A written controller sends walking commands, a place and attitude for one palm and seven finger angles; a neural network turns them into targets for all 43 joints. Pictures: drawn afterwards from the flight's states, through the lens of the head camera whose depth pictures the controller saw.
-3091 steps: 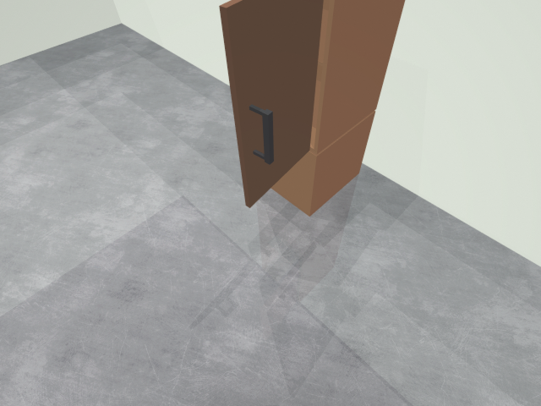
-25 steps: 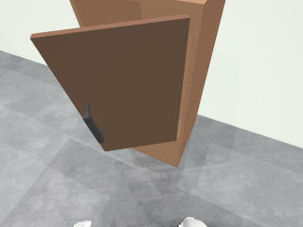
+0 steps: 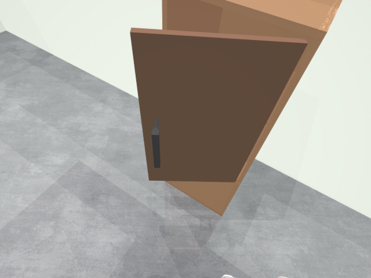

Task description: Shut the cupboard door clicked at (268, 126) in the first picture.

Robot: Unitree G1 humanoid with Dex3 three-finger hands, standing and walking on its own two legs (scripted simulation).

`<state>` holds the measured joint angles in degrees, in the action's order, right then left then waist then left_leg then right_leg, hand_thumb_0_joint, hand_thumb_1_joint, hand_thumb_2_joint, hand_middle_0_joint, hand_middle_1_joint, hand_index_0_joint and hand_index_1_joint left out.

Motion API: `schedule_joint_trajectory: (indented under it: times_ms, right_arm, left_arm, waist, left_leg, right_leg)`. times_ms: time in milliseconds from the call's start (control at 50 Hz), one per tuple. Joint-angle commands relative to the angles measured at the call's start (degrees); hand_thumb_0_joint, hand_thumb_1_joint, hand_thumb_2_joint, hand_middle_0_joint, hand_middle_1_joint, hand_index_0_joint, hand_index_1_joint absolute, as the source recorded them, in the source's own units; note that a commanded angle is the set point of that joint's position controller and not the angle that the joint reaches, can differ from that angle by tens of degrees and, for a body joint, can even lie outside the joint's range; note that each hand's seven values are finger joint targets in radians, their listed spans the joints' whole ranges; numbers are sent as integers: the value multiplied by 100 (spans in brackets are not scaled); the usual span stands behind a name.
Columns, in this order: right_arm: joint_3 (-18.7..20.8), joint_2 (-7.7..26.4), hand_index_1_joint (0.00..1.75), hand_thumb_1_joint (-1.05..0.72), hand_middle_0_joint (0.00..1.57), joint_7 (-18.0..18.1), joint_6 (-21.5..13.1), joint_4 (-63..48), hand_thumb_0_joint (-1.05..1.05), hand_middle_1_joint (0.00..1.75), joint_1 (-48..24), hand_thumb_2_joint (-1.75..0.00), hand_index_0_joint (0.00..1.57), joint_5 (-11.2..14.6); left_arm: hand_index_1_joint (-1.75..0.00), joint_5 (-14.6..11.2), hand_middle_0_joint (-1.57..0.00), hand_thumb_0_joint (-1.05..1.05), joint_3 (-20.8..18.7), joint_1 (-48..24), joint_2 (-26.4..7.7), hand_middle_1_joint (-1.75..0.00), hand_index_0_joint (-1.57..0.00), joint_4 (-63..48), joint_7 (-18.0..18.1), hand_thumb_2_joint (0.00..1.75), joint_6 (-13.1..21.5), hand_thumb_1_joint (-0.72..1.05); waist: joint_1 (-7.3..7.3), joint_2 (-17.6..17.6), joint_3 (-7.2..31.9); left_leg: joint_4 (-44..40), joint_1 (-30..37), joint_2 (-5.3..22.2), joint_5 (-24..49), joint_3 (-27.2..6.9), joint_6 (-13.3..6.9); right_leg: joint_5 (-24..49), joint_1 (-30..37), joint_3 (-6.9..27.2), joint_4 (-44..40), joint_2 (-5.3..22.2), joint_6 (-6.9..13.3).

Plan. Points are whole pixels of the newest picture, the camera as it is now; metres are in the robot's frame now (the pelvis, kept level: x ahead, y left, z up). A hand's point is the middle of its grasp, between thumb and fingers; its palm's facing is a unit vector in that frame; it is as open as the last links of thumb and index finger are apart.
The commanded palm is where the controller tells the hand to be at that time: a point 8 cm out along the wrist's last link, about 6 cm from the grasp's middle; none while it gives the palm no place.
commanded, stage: come to a stop and stand still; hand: left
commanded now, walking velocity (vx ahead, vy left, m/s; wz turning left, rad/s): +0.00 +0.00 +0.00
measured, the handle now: (156, 144) +0.46 +0.12 -0.05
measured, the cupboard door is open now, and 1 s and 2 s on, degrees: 33 33 33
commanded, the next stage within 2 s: look again from close up in 0.82 s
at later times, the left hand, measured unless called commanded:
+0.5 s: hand out of the picture -0.01 +0.21 -0.16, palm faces -0.03 -0.98 -0.21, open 7.3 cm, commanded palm none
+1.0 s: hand out of the picture -0.08 +0.18 -0.16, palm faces -0.03 -0.99 -0.14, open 7.3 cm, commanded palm none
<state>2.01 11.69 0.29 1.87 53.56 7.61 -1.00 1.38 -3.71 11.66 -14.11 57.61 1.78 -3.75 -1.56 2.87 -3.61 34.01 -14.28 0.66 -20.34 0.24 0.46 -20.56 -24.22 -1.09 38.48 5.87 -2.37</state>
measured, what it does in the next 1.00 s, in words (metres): steps on the spot: right foot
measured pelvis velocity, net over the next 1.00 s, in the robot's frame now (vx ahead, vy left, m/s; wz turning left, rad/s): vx -0.05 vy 0.03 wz -0.03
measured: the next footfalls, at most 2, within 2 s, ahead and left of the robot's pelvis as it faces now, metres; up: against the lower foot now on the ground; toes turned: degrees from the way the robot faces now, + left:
right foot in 0.26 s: -0.04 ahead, -0.08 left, +0.00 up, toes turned -2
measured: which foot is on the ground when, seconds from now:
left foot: down 0.00-1.00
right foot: up 0.00-0.24, down 0.26-1.00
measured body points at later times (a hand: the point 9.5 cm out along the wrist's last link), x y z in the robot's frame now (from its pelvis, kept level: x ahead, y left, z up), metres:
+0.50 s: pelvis -0.04 +0.03 +0.02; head -0.03 +0.03 +0.47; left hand +0.00 +0.26 -0.14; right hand -0.06 -0.19 -0.14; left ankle -0.02 +0.12 -0.73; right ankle -0.08 -0.08 -0.73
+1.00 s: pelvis -0.05 +0.03 +0.01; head -0.03 +0.04 +0.46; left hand -0.08 +0.23 -0.15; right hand -0.08 -0.18 -0.15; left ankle -0.02 +0.12 -0.73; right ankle -0.08 -0.08 -0.73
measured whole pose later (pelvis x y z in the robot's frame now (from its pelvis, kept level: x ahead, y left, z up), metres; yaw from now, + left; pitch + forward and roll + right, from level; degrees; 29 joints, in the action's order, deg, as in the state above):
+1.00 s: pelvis -0.05 +0.03 +0.01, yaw -2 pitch +0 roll -1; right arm -0.1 7.9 1.4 -0.6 63.4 17.3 -0.6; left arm 0.9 1.1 19.2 -5.7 65.5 2.7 1.1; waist 1.0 -0.5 -3.1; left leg 27.3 -15.2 -0.4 -12.0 2.9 -2.5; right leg -15.3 -8.5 -0.4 24.0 -1.5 0.6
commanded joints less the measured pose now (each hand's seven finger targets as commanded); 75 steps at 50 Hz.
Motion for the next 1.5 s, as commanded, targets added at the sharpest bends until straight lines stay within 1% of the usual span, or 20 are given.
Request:
schedule_joint_trajectory:
  times_ms: [0,60,160,220,260,280,300,320,340,420,500,620,880,900,920,940,980,1080,1140,1480]
  right_arm:
    - [122,1012,30,-90,20,196,-104,-224,0,30,-37,-90,20,-86]
    - [12,738,30,-90,20,235,-141,-99,0,30,102,-90,20,-14]
    - [38,651,30,-90,20,263,-180,317,0,30,761,-90,20,0]
    - [29,558,30,-90,20,255,-233,488,0,30,870,-90,20,96]
    - [-21,261,30,-90,20,208,-244,518,0,30,920,-90,20,145]
    - [-45,266,30,-90,20,182,-242,589,0,30,941,-90,20,129]
    - [-59,266,30,-90,20,177,-243,661,0,30,1001,-90,20,79]
    - [-54,313,30,-90,20,202,-248,756,0,30,1016,-90,20,56]
    - [-54,370,30,-90,20,209,-262,816,0,30,1052,-90,20,62]
    - [-109,318,30,-90,20,185,-240,999,0,30,1059,-90,20,57]
    - [-130,233,30,-90,20,175,-184,1095,0,30,1120,-90,20,43]
    - [-110,206,30,-90,20,180,-162,1111,0,30,1275,-90,20,26]
    - [-125,93,30,-90,20,226,-250,1132,0,30,1363,-90,20,63]
    - [-185,287,30,-90,20,99,-410,740,0,30,761,-90,20,78]
    - [-159,56,30,-90,20,60,-334,583,0,30,1018,-90,20,46]
    - [-117,105,30,-90,20,71,-324,636,0,30,1179,-90,20,4]
    - [-149,81,30,-90,20,73,-378,601,0,30,1326,-90,20,-5]
    - [-137,193,30,-90,20,98,-417,507,0,30,1214,-90,20,21]
    - [-125,344,30,-90,20,101,-429,506,0,30,1164,-90,20,23]
    - [-93,712,30,-90,20,119,-472,595,0,30,587,-90,20,33]
  left_arm:
    - [-30,-9,-20,0,-59,172,-284,-30,-20,-303,-20,90,26,90]
    - [-30,-57,-20,0,-22,346,-303,-30,-20,-100,-31,90,94,90]
    - [-30,-85,-20,0,135,138,-90,-30,-20,-42,-26,90,192,90]
    - [-30,-95,-20,0,170,689,-54,-30,-20,284,29,90,313,90]
    - [-30,-74,-20,0,184,600,-211,-30,-20,385,72,90,397,90]
    - [-30,-84,-20,0,215,465,-253,-30,-20,387,63,90,388,90]
    - [-30,-81,-20,0,213,479,-175,-30,-20,400,66,90,394,90]
    - [-30,-102,-20,0,220,543,-75,-30,-20,462,89,90,433,90]
    - [-30,-111,-20,0,262,575,-3,-30,-20,490,97,90,442,90]
    - [-30,-114,-20,0,280,484,69,-30,-20,528,82,90,375,90]
    - [-30,-99,-20,0,290,580,77,-30,-20,579,60,90,336,90]
    - [-30,-88,-20,0,292,736,124,-30,-20,618,37,90,338,90]
    - [-30,-90,-20,0,323,1049,341,-30,-20,772,63,90,415,90]
    - [-30,54,-20,0,426,1287,122,-30,-20,773,247,90,680,90]
    - [-30,-50,-20,0,350,1110,-110,-30,-20,519,208,90,672,90]
    - [-30,-31,-20,0,349,964,-12,-30,-20,448,161,90,642,90]
    - [-30,-52,-20,0,370,1086,81,-30,-20,441,135,90,691,90]
    - [-30,-43,-20,0,409,1049,205,-30,-20,393,116,90,651,90]
    - [-30,-44,-20,0,396,1010,128,-30,-20,324,118,90,619,90]
    - [-30,-48,-20,0,295,605,-475,-30,-20,98,63,90,558,90]
  waist:
    - [-55,-1688,176]
    - [-84,-1354,265]
    - [164,-1022,488]
    - [18,-538,895]
    - [198,50,656]
    - [245,-85,453]
    - [238,-38,585]
    - [213,417,653]
    - [216,481,653]
    - [188,45,-58]
    - [178,-285,-472]
    - [172,-315,-476]
    - [193,-274,-122]
    - [-3,-634,-110]
    - [285,-546,121]
    - [364,-824,2]
    - [306,-853,346]
    - [221,-6,31]
    - [198,73,-90]
    - [114,-301,408]
  left_leg:
    - [-1733,-293,1300,2943,-834,-735]
    - [-1568,175,1144,3406,-542,-821]
    - [-1489,1006,1323,3767,-961,-1026]
    - [-1022,909,961,3442,-837,-618]
    - [-1110,367,479,2030,-382,-202]
    - [-1313,509,368,1781,-364,-126]
    - [-1289,676,377,2502,-333,-139]
    - [-1229,833,457,2632,-309,-161]
    - [-1294,961,492,2521,-321,-187]
    - [-1668,686,491,1584,-404,-205]
    - [-1929,394,434,607,-408,-180]
    - [-2013,279,435,169,-464,-190]
    - [-1772,603,481,974,-411,-230]
    - [-561,194,541,1904,-214,-90]
    - [-710,269,318,586,-270,-98]
    - [-829,189,301,438,-318,-150]
    - [-869,164,397,933,-453,-236]
    - [-1034,-8,444,1131,-549,-353]
    - [-1142,42,483,1187,-545,-377]
    - [-1140,495,527,2012,-388,-384]
  right_leg:
    - [-474,101,427,1619,-445,104]
    - [-353,193,414,1631,-496,114]
    - [-414,689,171,-148,-475,141]
    - [1437,1903,390,-1936,-354,260]
    - [2758,2130,938,-1858,343,588]
    - [2534,1795,834,-1780,419,658]
    - [2871,1893,718,-1617,194,599]
    - [2958,1902,694,-1613,96,576]
    - [2696,1817,681,-1708,92,543]
    - [1134,1433,699,-2070,-38,472]
    - [540,1231,723,-2233,-85,469]
    - [241,1106,707,-2265,-130,453]
    - [884,1172,703,-2181,-99,454]
    - [2063,1154,704,-2040,146,425]
    - [332,922,928,-2161,238,560]
    - [-232,718,856,-1972,110,630]
    - [413,1013,642,-1653,-51,624]
    - [619,931,588,-1449,-156,557]
    - [651,866,579,-1417,-170,512]
    - [1488,1342,635,-1486,-61,460]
